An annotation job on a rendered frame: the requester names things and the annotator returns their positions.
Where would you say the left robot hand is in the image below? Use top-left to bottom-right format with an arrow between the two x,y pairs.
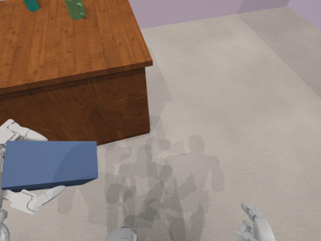
0,119 -> 66,215

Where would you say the table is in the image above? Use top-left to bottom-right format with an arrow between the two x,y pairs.
0,0 -> 153,159

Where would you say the right robot hand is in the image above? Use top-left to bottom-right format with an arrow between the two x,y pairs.
237,202 -> 276,241

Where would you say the sponge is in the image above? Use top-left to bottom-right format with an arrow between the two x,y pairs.
1,141 -> 98,193

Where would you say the left robot thigh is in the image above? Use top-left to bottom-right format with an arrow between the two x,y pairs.
106,227 -> 137,241

